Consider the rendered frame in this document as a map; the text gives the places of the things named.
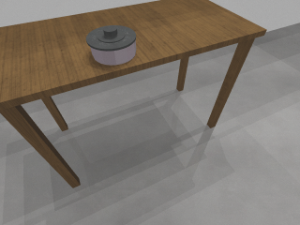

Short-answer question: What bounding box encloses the pot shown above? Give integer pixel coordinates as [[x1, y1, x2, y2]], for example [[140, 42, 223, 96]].
[[90, 40, 137, 66]]

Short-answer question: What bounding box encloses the table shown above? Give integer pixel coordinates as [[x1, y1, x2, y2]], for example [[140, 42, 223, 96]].
[[0, 0, 267, 188]]

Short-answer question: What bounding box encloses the knob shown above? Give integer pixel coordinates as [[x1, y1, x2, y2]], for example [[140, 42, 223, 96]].
[[103, 25, 118, 37]]

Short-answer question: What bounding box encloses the lid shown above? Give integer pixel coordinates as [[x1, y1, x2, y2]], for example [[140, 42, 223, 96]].
[[86, 25, 136, 52]]

